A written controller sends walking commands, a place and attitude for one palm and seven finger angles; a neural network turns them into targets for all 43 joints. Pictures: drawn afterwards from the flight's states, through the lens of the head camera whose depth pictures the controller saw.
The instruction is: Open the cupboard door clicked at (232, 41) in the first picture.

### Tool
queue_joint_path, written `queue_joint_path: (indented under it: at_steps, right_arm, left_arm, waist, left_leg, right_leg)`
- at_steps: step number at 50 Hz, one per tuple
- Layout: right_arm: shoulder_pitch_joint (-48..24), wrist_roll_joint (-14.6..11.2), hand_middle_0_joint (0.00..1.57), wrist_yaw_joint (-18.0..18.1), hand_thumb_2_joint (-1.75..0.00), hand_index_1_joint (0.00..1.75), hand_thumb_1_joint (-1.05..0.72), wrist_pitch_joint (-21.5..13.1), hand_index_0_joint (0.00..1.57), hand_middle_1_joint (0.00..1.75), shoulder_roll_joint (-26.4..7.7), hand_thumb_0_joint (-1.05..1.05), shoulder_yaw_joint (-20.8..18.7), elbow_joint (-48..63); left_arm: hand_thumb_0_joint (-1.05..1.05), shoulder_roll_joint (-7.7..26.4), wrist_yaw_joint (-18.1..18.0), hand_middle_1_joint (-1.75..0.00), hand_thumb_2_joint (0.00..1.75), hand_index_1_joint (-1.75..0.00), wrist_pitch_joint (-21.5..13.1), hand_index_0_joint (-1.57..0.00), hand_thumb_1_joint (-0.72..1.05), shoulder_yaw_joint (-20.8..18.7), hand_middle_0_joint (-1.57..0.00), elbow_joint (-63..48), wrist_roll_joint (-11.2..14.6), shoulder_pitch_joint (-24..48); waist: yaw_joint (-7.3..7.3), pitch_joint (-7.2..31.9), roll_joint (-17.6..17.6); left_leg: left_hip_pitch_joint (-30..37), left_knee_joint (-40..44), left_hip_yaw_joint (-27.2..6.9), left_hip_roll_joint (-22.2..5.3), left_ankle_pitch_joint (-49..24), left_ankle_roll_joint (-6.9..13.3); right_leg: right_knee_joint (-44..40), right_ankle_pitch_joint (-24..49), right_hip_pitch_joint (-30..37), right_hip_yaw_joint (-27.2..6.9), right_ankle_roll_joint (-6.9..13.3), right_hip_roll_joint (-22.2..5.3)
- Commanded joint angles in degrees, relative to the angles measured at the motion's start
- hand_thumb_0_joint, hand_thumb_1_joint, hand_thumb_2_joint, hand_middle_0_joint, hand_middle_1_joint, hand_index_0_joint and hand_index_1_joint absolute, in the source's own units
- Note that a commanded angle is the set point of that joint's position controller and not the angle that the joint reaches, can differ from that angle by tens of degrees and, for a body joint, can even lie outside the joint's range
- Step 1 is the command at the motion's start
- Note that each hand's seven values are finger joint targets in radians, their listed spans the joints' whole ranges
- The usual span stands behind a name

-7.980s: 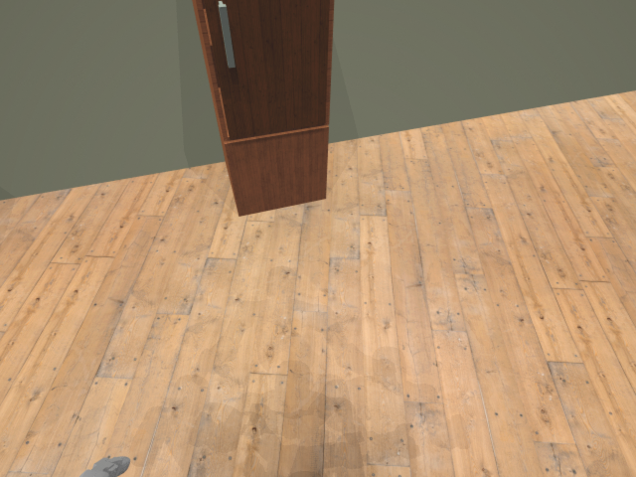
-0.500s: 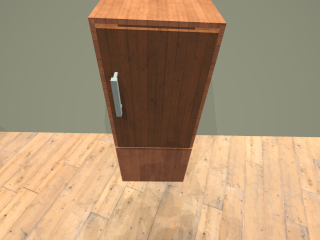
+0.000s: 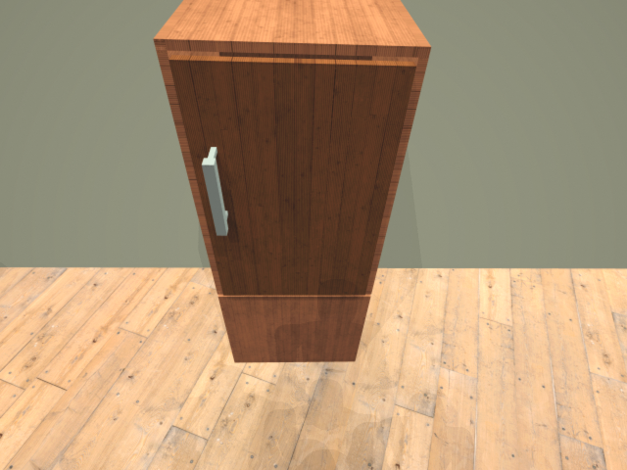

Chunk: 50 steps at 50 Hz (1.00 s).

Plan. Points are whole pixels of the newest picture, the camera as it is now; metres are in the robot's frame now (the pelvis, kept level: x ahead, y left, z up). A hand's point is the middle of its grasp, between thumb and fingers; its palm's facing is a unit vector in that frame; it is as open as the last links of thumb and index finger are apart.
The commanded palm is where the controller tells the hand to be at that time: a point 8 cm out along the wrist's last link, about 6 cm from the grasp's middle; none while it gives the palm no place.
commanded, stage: shuffle to correct the standing spot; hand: left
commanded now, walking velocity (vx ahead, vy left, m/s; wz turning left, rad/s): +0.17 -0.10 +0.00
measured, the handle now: (217, 193) +0.57 +0.21 +0.02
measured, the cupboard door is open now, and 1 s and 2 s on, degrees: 0 0 0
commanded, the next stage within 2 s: come to a stop and stand still in 0.08 s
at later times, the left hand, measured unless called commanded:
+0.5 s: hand out of the picture +0.03 +0.12 -0.17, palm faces +0.09 -0.99 -0.11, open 7.4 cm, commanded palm none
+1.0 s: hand out of the picture +0.04 +0.18 -0.17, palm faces +0.04 -0.98 -0.18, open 7.4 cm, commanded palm none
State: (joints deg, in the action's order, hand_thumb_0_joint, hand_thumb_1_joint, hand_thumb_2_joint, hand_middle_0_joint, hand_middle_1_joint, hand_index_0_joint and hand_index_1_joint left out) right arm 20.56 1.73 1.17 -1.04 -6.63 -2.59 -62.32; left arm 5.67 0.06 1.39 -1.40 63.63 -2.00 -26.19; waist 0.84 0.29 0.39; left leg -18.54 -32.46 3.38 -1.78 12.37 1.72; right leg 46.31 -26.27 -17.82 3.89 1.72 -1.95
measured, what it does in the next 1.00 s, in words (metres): steps on the spot: left foot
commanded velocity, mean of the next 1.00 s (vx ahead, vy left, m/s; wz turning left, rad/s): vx -0.03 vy -0.01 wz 0.00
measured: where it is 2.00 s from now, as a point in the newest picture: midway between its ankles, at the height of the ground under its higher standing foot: outside the picture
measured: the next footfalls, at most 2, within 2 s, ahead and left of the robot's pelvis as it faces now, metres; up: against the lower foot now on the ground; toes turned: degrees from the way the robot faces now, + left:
left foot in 0.38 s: +0.15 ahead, +0.10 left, +0.00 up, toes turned +5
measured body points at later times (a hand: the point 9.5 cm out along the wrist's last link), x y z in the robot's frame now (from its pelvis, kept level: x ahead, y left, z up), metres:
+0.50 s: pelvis +0.06 -0.01 +0.01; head +0.07 +0.00 +0.46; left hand +0.03 +0.18 -0.16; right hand +0.11 -0.24 -0.14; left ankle +0.11 +0.10 -0.73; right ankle +0.02 -0.11 -0.73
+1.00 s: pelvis +0.03 +0.01 +0.01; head +0.03 +0.01 +0.46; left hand +0.04 +0.23 -0.15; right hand +0.02 -0.22 -0.15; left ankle +0.11 +0.10 -0.73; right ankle +0.02 -0.11 -0.73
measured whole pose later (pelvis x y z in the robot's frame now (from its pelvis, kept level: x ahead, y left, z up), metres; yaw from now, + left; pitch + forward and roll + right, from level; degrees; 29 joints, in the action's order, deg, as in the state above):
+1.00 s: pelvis +0.03 +0.01 +0.01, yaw +1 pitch -1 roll -1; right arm 16.9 1.4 0.6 1.8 -8.0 -1.5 -62.5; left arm 8.8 -1.4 0.8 -1.1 58.5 -1.6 -16.9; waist 0.5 -1.4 0.0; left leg -18.4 -24.8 5.8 -1.4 6.1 2.2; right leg 26.3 -14.8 -10.6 6.3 0.0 -1.7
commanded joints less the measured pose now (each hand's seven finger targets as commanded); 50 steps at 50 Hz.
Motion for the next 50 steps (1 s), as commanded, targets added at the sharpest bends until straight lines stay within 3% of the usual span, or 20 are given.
queue_joint_path:
  at_steps: [1,2,3,4,5,6,8,10,15,17,19,23,26,29,32,34,36,40,46,50]
  right_arm:
    - [-1.74,0.02,0.2,0.93,-0.9,0.3,-0.9,-0.74,0.2,0.3,-10.33,0.0,-2.14,2.77]
    - [-2.1,0.06,0.2,0.92,-0.9,0.3,-0.9,-0.39,0.2,0.3,-9.71,0.0,-2.25,2.68]
    - [-2.19,-0.01,0.2,0.79,-0.9,0.3,-0.9,-0.02,0.2,0.3,-8.2,0.0,-2.24,2.69]
    - [-2.86,-0.56,0.2,0.52,-0.9,0.3,-0.9,0.23,0.2,0.3,-4.52,0.0,-1.57,3.89]
    - [-5.55,-0.6,0.2,-0.1,-0.9,0.3,-0.9,0.29,0.2,0.3,-2.19,0.0,-1.08,6.14]
    - [-6.39,-0.24,0.2,-0.43,-0.9,0.3,-0.9,0.53,0.2,0.3,-3.57,0.0,-1.4,6.58]
    - [-4.54,0.03,0.2,-1.27,-0.9,0.3,-0.9,0.67,0.2,0.3,-3.86,0.0,-1.87,5.27]
    - [-2.61,0.03,0.2,-1.42,-0.9,0.3,-0.9,0.65,0.2,0.3,-2.76,0.0,-1.7,4.31]
    - [-3.44,-0.81,0.2,-0.08,-0.9,0.3,-0.9,0.06,0.2,0.3,-0.24,0.0,0.72,3.45]
    - [-1.38,-0.95,0.2,0.46,-0.9,0.3,-0.9,-0.54,0.2,0.3,-1.7,0.0,1.0,1.91]
    - [-1.46,-1.06,0.2,1.22,-0.9,0.3,-0.9,-0.91,0.2,0.3,-6.65,0.0,0.23,1.61]
    - [-3.19,-1.41,0.2,2.04,-0.9,0.3,-0.9,0.4,0.2,0.3,-8.16,0.0,-0.44,2.02]
    - [-4.47,-1.23,0.2,2.24,-0.9,0.3,-0.9,1.05,0.2,0.3,-9.65,0.0,-1.46,3.55]
    - [-5.92,-1.02,0.2,2.01,-0.9,0.3,-0.9,1.76,0.2,0.3,-9.62,0.0,-1.99,5.11]
    - [-7.01,-0.89,0.2,1.17,-0.9,0.3,-0.9,2.27,0.2,0.3,-7.12,0.0,-1.52,5.86]
    - [-7.42,-0.8,0.2,0.63,-0.9,0.3,-0.9,2.88,0.2,0.3,-5.33,0.0,-1.1,6.09]
    - [-6.42,-0.73,0.2,0.24,-0.9,0.3,-0.9,3.06,0.2,0.3,-4.57,0.0,-0.74,5.53]
    - [-5.3,-0.45,0.2,-0.14,-0.9,0.3,-0.9,2.5,0.2,0.3,-6.65,0.0,-0.26,4.74]
    - [-4.74,-0.38,0.2,-0.17,-0.9,0.3,-0.9,1.79,0.2,0.3,-8.65,0.0,-0.19,3.83]
    - [-3.12,-0.54,0.2,-0.09,-0.9,0.3,-0.9,1.43,0.2,0.3,-8.02,0.0,-0.23,2.67]
  left_arm:
    - [0.0,0.99,-0.12,-0.3,0.9,-0.3,-1.85,-0.2,0.9,-1.23,-0.2,-2.58,0.56,-6.51]
    - [0.0,0.68,-0.25,-0.3,0.9,-0.3,-1.87,-0.2,0.9,-1.39,-0.2,-1.42,0.55,-9.41]
    - [0.0,1.81,-0.56,-0.3,0.9,-0.3,-1.92,-0.2,0.9,-1.8,-0.2,-0.56,0.31,-12.17]
    - [0.0,5.19,-1.35,-0.3,0.9,-0.3,-2.25,-0.2,0.9,-2.45,-0.2,-0.59,-0.08,-13.97]
    - [0.0,9.04,-2.0,-0.3,0.9,-0.3,-2.39,-0.2,0.9,-3.05,-0.2,-1.53,0.2,-12.39]
    - [0.0,9.03,-2.41,-0.3,0.9,-0.3,-3.29,-0.2,0.9,-3.08,-0.2,-2.25,0.81,-9.49]
    - [0.0,6.54,-2.44,-0.3,0.9,-0.3,-4.37,-0.2,0.9,-2.37,-0.2,-3.71,0.53,-2.56]
    - [0.0,5.19,-2.43,-0.3,0.9,-0.3,-4.8,-0.2,0.9,-1.89,-0.2,-4.44,0.31,0.16]
    - [0.0,5.46,-2.24,-0.3,0.9,-0.3,-3.81,-0.2,0.9,-0.79,-0.2,-2.98,0.46,-0.61]
    - [0.0,4.8,-2.33,-0.3,0.9,-0.3,-3.5,-0.2,0.9,-0.28,-0.2,-2.27,0.93,0.07]
    - [0.0,3.61,-2.81,-0.3,0.9,-0.3,-2.88,-0.2,0.9,-0.2,-0.2,-2.41,1.04,-2.59]
    - [0.0,5.67,-3.17,-0.3,0.9,-0.3,-1.06,-0.2,0.9,-0.83,-0.2,-3.61,0.94,-0.82]
    - [0.0,6.35,-2.88,-0.3,0.9,-0.3,-0.74,-0.2,0.9,-1.25,-0.2,-5.26,0.66,-0.32]
    - [0.0,6.93,-2.6,-0.3,0.9,-0.3,-0.28,-0.2,0.9,-1.75,-0.2,-7.25,0.4,0.98]
    - [0.0,8.27,-2.54,-0.3,0.9,-0.3,-0.4,-0.2,0.9,-1.9,-0.2,-8.28,0.3,2.91]
    - [0.0,9.33,-2.48,-0.3,0.9,-0.3,-0.53,-0.2,0.9,-1.84,-0.2,-8.93,0.47,5.45]
    - [0.0,9.46,-2.48,-0.3,0.9,-0.3,-0.65,-0.2,0.9,-1.57,-0.2,-9.21,0.5,7.8]
    - [0.0,9.2,-2.13,-0.3,0.9,-0.3,-0.32,-0.2,0.9,-1.22,-0.2,-8.77,0.61,8.44]
    - [0.0,7.9,-2.01,-0.3,0.9,-0.3,-0.48,-0.2,0.9,-0.97,-0.2,-5.83,0.52,2.71]
    - [0.0,6.85,-2.09,-0.3,0.9,-0.3,-1.11,-0.2,0.9,-0.68,-0.2,-4.29,0.5,0.75]
  waist:
    - [-3.53,-4.54,-7.26]
    - [-4.64,-3.8,-4.16]
    - [-5.79,-4.91,0.59]
    - [-6.54,-6.63,11.35]
    - [-6.21,-8.38,16.51]
    - [-4.46,-8.22,10.75]
    - [-0.97,-9.84,6.49]
    - [0.24,-8.46,3.98]
    - [-1.21,-4.18,6.28]
    - [-0.46,-2.14,5.26]
    - [-2.0,1.01,-0.98]
    - [-1.49,-1.38,-8.47]
    - [-1.48,1.85,-5.58]
    - [-1.54,2.78,-2.7]
    - [-1.43,1.5,3.42]
    - [-0.85,-1.71,5.45]
    - [-0.05,-3.84,5.12]
    - [-0.23,-7.57,-0.87]
    - [-2.34,-4.24,-5.67]
    - [-2.01,-2.57,-2.89]
  left_leg:
    - [-9.53,21.21,-14.91,-12.55,22.21,6.52]
    - [-11.7,17.81,-12.12,-10.61,23.34,5.02]
    - [-16.21,10.88,-8.35,-7.03,24.1,2.99]
    - [-23.76,-3.72,-2.29,-0.59,21.89,0.49]
    - [-25.61,-17.28,2.34,1.43,17.79,-0.45]
    - [-23.05,-24.76,-1.1,-0.88,14.35,0.13]
    - [-21.78,-29.76,-1.68,-3.17,7.46,-0.2]
    - [-17.34,-26.79,-0.31,-3.5,4.48,-1.04]
    - [-1.43,-1.79,2.47,-1.06,2.25,-2.64]
    - [7.13,8.75,1.21,-1.69,-9.05,-2.48]
    - [13.23,6.6,-2.89,-8.3,-31.16,-0.26]
    - [11.67,7.33,-5.25,-10.87,-40.92,2.57]
    - [12.66,5.7,-4.96,-10.79,-38.45,2.96]
    - [8.61,4.4,-4.0,-9.36,-26.31,2.05]
    - [3.89,1.65,-0.76,-4.74,-9.37,-0.64]
    - [3.38,-0.54,0.06,-2.49,-0.22,-1.8]
    - [5.7,-0.02,-0.73,-2.69,1.51,-1.83]
    - [2.68,9.79,-5.52,-5.21,6.78,-0.48]
    - [-2.81,20.58,-10.3,-6.81,17.47,0.33]
    - [0.37,19.63,-8.68,-5.84,13.6,-0.08]
  right_leg:
    - [-8.83,4.32,6.71,1.56,-0.25,-0.27]
    - [-14.96,7.49,12.4,3.44,-0.36,1.48]
    - [-21.41,5.65,17.06,1.26,0.14,0.82]
    - [-31.97,-8.81,18.14,-14.26,3.85,-8.8]
    - [-41.43,-19.88,12.76,-27.8,8.55,-19.49]
    - [-43.17,-21.28,7.67,-30.24,9.68,-20.45]
    - [-40.35,-9.17,4.36,-20.89,8.64,-16.5]
    - [-37.48,4.9,4.38,-11.47,8.19,-13.07]
    - [-29.5,31.84,6.49,-4.99,6.36,-9.74]
    - [-24.16,35.62,6.51,-2.97,2.85,-6.44]
    - [-22.98,30.26,5.99,-2.9,-0.52,-4.54]
    - [-19.66,21.92,5.7,-1.35,-1.91,-2.7]
    - [-18.13,26.59,6.04,-1.59,-1.62,-2.7]
    - [-18.6,29.04,6.62,-3.35,-0.91,-3.37]
    - [-22.01,29.84,6.64,-7.46,1.64,-7.36]
    - [-26.05,21.66,1.51,-10.12,4.42,-10.73]
    - [-28.51,12.1,-3.27,-9.56,4.82,-10.6]
    - [-27.31,-0.92,-4.17,-5.89,1.06,-4.86]
    - [-23.94,4.53,6.34,-1.99,-0.58,-1.96]
    - [-25.7,6.23,5.7,-2.62,-0.42,-2.69]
